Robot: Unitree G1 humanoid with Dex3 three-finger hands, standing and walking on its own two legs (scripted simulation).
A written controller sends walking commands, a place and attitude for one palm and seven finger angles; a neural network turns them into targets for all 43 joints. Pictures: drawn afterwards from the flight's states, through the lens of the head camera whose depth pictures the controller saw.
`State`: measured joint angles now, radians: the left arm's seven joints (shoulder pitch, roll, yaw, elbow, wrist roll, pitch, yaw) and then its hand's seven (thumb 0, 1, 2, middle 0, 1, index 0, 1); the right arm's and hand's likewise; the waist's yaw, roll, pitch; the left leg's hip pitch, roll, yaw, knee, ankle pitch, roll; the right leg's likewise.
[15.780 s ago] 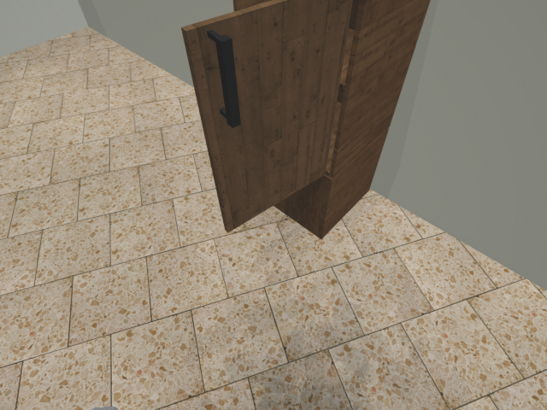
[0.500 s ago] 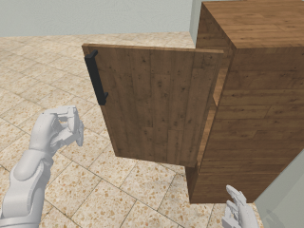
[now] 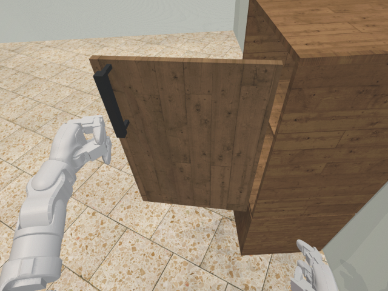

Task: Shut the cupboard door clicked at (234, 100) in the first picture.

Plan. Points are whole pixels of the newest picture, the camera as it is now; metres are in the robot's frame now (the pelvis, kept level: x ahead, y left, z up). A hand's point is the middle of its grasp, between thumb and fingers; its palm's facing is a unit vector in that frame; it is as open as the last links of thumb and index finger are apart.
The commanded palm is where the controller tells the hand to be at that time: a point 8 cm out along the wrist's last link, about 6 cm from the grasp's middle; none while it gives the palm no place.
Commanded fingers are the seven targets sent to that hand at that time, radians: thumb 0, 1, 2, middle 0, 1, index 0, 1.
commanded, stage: bring the fist close to the handle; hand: left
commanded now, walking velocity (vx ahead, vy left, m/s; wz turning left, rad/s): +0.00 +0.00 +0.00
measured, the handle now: (115, 103) +0.48 +0.22 +0.15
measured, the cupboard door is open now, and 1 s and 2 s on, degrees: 80 80 66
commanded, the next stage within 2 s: push the door shut along its arc in 0.68 s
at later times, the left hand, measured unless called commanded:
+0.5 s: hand (110, 126) +0.39 +0.20 +0.17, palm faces -0.02 -1.00 -0.03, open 3.1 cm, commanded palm +0.35 +0.24 +0.16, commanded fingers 0.00 0.90 0.90 -1.30 -1.50 -1.30 -1.50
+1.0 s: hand (115, 125) +0.39 +0.19 +0.16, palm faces -0.06 -1.00 -0.05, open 3.1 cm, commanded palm +0.38 +0.24 +0.16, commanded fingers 0.00 0.90 0.90 -1.30 -1.50 -1.30 -1.50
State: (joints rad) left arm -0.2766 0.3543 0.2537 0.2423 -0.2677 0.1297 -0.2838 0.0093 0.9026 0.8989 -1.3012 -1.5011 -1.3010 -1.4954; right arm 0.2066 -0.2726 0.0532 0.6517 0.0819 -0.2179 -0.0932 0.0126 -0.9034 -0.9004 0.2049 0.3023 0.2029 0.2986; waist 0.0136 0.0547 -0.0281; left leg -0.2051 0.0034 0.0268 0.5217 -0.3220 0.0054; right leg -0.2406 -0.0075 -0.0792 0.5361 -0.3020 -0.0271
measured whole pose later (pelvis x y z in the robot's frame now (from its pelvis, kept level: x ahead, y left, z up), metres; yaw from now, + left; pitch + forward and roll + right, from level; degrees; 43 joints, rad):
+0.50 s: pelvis -0.01 +0.01 +0.00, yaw -1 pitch +2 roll +0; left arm -0.47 0.35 0.28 0.48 -0.23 0.00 -0.25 0.01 0.90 0.90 -1.30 -1.50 -1.30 -1.50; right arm 0.28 -0.27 0.05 0.68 0.06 -0.15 -0.08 0.01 -0.90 -0.90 0.21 0.30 0.20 0.30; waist -0.02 0.03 -0.03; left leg -0.22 0.00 0.05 0.49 -0.30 0.02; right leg -0.26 -0.01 -0.06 0.51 -0.27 -0.02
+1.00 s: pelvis -0.02 +0.01 +0.00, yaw +0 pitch +1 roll +0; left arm -0.63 0.39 0.22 0.69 -0.21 0.01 -0.28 0.01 0.90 0.90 -1.30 -1.50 -1.30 -1.50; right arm 0.22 -0.26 0.07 0.68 0.07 -0.16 -0.09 0.01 -0.90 -0.90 0.21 0.30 0.20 0.30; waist -0.03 0.03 -0.02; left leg -0.25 0.00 0.03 0.51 -0.29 0.02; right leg -0.28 -0.02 -0.07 0.52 -0.26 -0.02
